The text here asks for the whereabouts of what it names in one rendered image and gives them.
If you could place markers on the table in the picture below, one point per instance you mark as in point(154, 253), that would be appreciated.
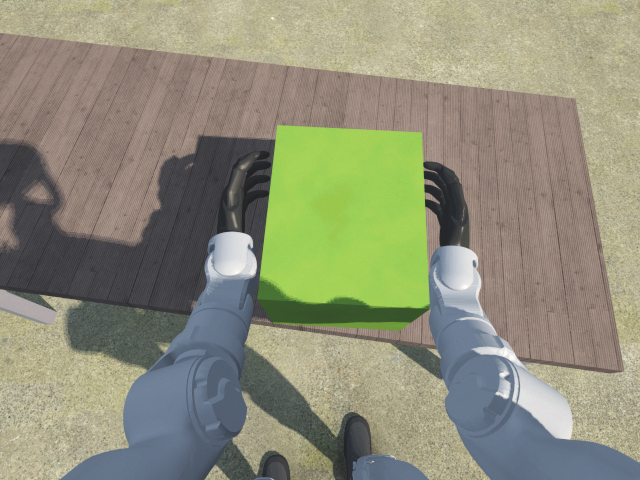
point(113, 161)

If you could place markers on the robot left forearm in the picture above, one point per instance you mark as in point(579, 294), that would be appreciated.
point(220, 321)

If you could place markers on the right robot upper arm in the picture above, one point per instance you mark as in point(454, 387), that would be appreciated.
point(517, 427)

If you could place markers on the left robot hand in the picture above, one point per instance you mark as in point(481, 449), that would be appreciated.
point(235, 199)

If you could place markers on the robot right forearm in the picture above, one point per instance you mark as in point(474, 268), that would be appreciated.
point(459, 326)

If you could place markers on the left robot upper arm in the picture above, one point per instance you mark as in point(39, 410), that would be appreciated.
point(178, 421)

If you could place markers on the right robot hand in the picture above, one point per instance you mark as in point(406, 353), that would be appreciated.
point(452, 212)

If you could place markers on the robot left foot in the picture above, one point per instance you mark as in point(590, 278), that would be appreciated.
point(277, 468)

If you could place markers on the robot right thigh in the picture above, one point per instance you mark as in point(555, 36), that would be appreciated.
point(391, 469)

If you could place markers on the carton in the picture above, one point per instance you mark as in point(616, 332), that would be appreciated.
point(345, 241)

